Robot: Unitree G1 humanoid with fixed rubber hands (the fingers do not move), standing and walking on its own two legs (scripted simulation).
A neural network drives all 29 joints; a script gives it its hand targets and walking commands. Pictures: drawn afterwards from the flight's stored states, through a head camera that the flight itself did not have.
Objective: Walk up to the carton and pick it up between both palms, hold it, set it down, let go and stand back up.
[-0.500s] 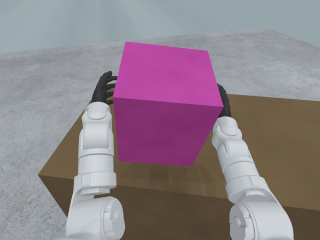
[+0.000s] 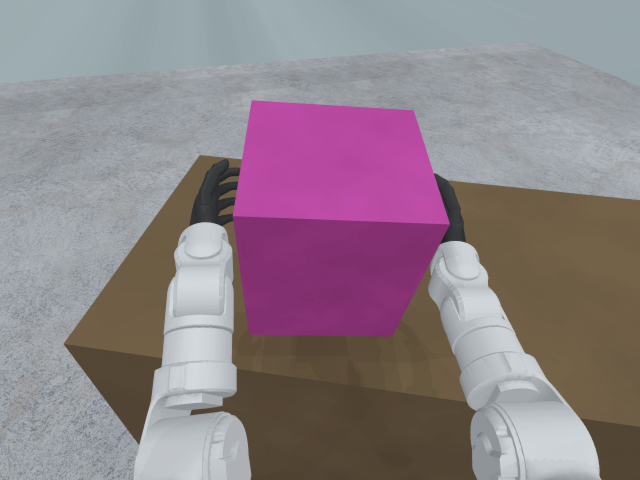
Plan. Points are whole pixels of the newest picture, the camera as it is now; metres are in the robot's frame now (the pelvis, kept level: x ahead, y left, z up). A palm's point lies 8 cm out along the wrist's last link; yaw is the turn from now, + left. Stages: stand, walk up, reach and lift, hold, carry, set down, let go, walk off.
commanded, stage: set down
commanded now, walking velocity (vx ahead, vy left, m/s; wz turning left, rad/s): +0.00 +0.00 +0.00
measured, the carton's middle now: (327, 227) +0.41 +0.02 +0.13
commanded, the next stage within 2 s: none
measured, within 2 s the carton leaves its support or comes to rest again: neither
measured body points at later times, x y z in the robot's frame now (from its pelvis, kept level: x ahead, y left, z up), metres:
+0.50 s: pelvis +0.00 -0.01 +0.00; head -0.02 +0.00 +0.45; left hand +0.39 +0.15 +0.14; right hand +0.41 -0.15 +0.13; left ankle -0.01 +0.14 -0.75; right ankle +0.01 -0.10 -0.75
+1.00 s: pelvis +0.01 -0.03 +0.00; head +0.02 -0.02 +0.45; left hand +0.40 +0.14 +0.10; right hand +0.44 -0.16 +0.10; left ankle -0.01 +0.14 -0.75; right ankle +0.01 -0.10 -0.75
